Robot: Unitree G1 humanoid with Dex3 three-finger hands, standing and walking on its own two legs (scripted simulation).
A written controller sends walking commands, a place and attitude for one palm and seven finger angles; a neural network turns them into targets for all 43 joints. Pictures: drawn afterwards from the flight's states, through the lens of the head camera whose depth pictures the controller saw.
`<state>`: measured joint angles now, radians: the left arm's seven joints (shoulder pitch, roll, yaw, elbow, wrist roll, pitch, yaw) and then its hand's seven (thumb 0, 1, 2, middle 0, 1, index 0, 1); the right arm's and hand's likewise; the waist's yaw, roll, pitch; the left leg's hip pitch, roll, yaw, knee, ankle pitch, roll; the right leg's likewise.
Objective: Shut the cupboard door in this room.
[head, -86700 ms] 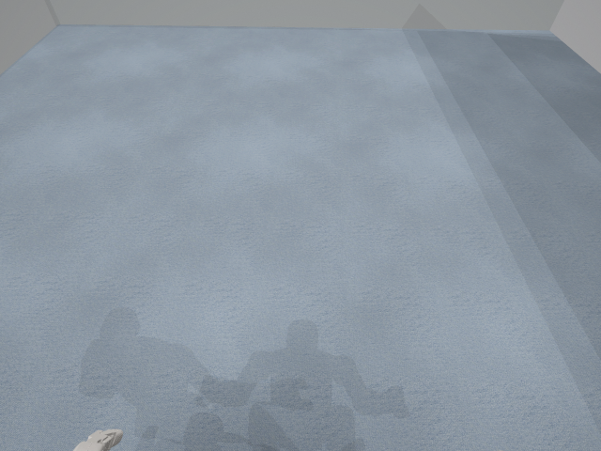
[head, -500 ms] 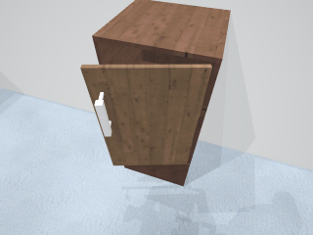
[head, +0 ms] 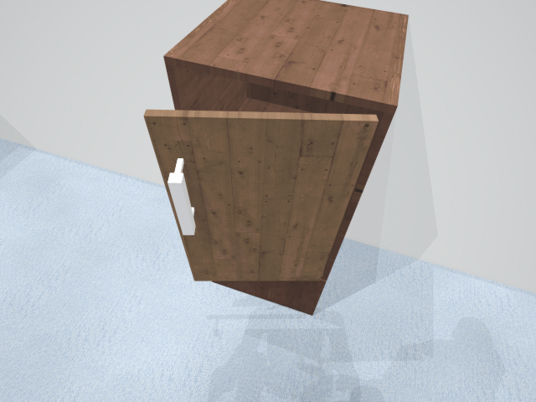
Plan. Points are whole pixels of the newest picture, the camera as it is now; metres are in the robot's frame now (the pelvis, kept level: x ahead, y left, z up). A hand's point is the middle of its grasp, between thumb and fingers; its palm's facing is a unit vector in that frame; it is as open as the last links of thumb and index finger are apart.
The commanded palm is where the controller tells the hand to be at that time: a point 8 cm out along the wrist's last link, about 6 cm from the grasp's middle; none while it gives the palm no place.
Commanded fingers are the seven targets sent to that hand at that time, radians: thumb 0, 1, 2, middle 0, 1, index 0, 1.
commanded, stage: look again from close up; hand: left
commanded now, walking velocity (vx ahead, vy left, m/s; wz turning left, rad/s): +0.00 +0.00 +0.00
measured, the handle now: (184, 198) +0.46 +0.19 -0.02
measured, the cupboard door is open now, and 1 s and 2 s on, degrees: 19 19 19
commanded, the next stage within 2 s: raise the hand and make a fist in 0.34 s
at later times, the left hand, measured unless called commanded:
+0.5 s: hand out of the picture +0.08 +0.20 -0.16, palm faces +0.13 -0.96 -0.23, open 7.3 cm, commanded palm +0.11 +0.23 -0.07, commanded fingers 0.00 0.90 0.90 -0.25 -0.36 -0.25 -0.36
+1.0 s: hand (156, 393) +0.14 +0.17 -0.05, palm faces +0.15 -0.99 -0.06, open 5.5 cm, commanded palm +0.13 +0.22 -0.05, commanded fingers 0.00 0.90 0.90 -0.71 -0.86 -0.71 -0.86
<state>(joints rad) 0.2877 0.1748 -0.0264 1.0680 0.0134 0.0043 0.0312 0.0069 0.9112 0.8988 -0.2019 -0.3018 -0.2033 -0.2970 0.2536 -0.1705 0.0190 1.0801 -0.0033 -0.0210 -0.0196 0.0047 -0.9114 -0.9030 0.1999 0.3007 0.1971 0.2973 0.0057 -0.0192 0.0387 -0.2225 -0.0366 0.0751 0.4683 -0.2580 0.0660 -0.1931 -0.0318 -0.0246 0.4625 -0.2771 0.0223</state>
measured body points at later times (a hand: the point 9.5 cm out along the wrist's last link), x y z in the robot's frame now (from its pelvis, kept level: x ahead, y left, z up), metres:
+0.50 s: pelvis +0.02 +0.00 +0.00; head +0.04 +0.02 +0.44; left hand +0.08 +0.25 -0.14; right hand +0.07 -0.23 -0.15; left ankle +0.00 +0.07 -0.74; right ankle -0.02 -0.13 -0.73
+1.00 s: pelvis -0.04 -0.05 -0.11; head +0.02 -0.04 +0.34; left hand +0.13 +0.22 -0.04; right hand +0.21 -0.26 -0.16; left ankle -0.01 +0.08 -0.74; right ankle +0.01 -0.10 -0.74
